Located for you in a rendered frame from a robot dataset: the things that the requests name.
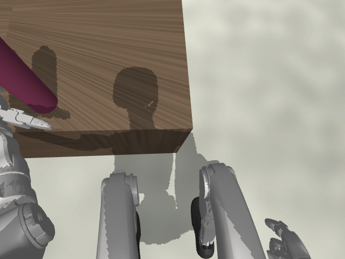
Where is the right robot foot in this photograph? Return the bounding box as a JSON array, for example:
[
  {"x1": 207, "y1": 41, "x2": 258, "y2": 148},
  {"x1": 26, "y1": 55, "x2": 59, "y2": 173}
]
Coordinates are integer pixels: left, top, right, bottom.
[{"x1": 191, "y1": 197, "x2": 215, "y2": 259}]

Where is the right robot hand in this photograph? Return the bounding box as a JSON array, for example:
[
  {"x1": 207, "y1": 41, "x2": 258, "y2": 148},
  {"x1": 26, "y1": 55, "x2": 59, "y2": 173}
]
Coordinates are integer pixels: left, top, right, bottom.
[{"x1": 265, "y1": 219, "x2": 311, "y2": 259}]

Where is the left robot hand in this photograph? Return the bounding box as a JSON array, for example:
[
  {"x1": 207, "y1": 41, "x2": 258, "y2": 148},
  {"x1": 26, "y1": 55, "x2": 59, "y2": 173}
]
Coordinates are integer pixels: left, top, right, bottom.
[{"x1": 0, "y1": 86, "x2": 53, "y2": 130}]

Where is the bottle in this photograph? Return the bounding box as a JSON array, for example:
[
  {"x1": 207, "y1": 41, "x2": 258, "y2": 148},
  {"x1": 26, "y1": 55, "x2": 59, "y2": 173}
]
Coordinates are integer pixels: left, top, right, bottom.
[{"x1": 0, "y1": 37, "x2": 58, "y2": 114}]

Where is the left robot arm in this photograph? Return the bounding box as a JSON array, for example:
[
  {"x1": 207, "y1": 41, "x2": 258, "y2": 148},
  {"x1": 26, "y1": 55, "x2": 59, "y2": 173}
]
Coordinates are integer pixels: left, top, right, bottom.
[{"x1": 0, "y1": 123, "x2": 55, "y2": 259}]

